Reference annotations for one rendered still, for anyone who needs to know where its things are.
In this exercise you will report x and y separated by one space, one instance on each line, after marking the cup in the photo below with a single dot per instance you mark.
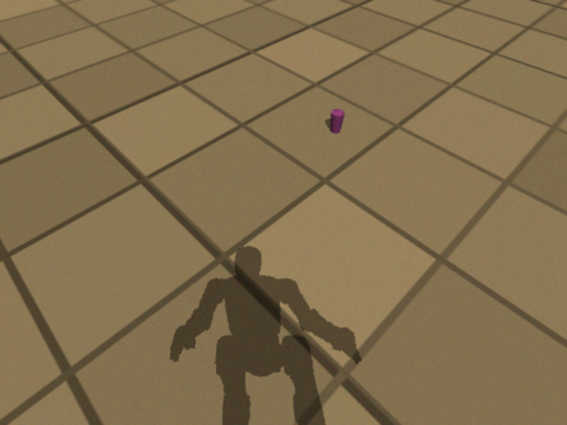
336 120

